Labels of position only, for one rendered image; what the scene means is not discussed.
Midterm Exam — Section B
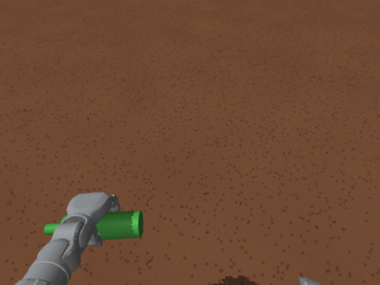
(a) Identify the left robot arm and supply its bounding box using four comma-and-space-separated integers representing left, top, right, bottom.
15, 213, 95, 285

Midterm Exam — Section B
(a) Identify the left robot hand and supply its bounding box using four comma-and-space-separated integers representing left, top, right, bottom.
66, 192, 121, 246

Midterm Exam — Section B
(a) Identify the bottle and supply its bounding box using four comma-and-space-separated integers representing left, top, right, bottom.
44, 211, 143, 240

